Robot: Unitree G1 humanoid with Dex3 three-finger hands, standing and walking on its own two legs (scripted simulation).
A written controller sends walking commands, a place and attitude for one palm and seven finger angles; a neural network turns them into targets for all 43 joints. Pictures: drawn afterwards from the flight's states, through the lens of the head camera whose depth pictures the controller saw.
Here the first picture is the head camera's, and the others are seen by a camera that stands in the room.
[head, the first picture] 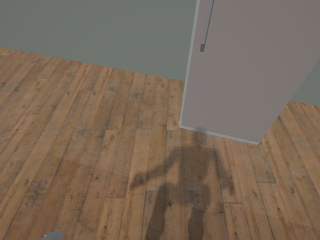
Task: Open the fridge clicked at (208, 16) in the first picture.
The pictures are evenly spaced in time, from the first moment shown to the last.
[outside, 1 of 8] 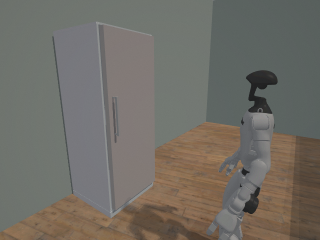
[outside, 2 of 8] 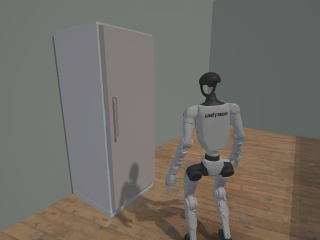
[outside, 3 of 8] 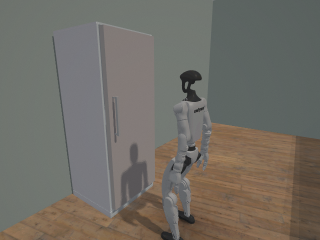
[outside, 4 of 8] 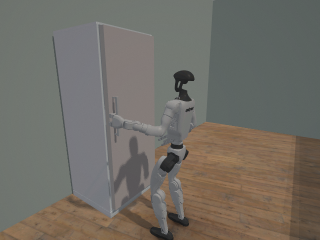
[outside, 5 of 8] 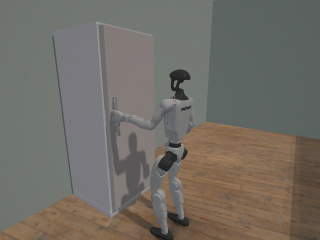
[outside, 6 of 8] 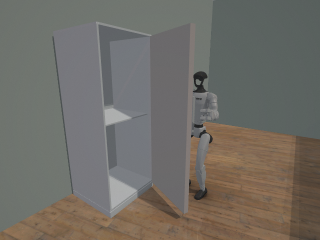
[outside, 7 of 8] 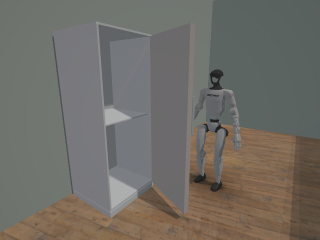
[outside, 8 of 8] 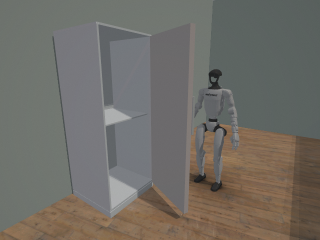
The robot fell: no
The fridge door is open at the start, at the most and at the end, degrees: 0 69 66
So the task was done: yes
